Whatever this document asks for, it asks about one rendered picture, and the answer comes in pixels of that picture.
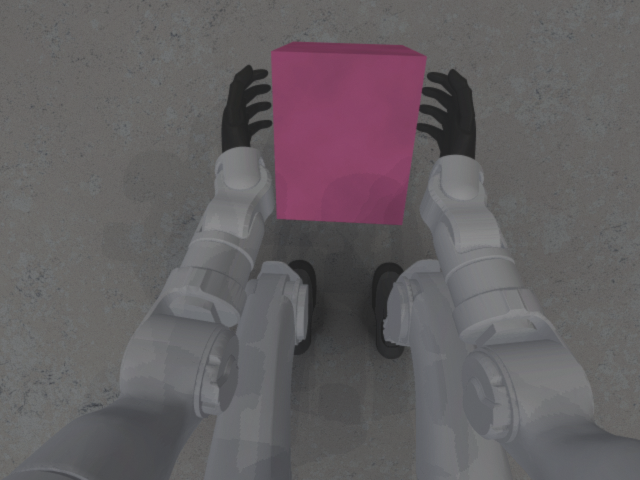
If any robot left hand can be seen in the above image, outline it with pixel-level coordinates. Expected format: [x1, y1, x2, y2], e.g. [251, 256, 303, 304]
[221, 65, 272, 153]

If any left robot forearm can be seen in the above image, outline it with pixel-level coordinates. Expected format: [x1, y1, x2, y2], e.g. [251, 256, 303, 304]
[119, 147, 275, 391]

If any robot shin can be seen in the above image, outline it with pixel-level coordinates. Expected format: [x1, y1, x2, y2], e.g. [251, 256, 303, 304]
[245, 261, 302, 343]
[383, 259, 441, 347]

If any robot right shin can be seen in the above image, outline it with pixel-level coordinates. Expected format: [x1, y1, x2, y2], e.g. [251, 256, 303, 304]
[383, 259, 441, 347]

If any right robot forearm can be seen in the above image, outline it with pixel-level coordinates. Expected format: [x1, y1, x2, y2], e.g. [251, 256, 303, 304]
[420, 155, 594, 413]

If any robot left upper arm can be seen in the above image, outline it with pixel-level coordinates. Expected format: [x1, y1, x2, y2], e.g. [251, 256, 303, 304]
[1, 314, 239, 480]

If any robot right hand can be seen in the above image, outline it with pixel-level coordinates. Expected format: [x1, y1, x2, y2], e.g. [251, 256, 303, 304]
[416, 69, 476, 160]

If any carton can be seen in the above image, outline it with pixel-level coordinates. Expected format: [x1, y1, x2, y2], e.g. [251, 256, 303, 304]
[271, 42, 427, 225]

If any robot right upper arm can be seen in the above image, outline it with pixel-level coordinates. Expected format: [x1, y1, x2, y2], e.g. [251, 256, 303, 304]
[462, 339, 640, 480]

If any robot left shin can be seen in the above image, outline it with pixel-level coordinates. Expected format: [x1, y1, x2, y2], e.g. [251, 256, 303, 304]
[245, 261, 302, 343]

